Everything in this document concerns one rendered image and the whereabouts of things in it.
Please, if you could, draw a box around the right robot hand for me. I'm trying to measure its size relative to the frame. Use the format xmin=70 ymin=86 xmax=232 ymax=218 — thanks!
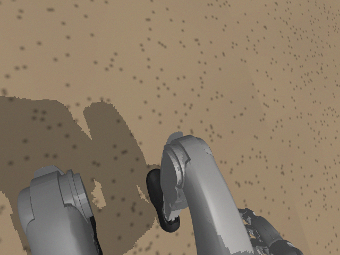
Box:
xmin=238 ymin=208 xmax=283 ymax=255

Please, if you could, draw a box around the right robot foot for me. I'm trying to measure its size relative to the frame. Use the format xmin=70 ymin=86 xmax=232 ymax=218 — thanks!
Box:
xmin=146 ymin=169 xmax=180 ymax=233

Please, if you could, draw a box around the right robot arm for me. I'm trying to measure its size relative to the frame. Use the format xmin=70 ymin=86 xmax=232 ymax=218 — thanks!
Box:
xmin=269 ymin=240 xmax=304 ymax=255

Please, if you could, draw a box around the left robot foot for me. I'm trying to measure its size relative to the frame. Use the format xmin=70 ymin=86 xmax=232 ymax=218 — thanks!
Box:
xmin=90 ymin=215 xmax=103 ymax=255

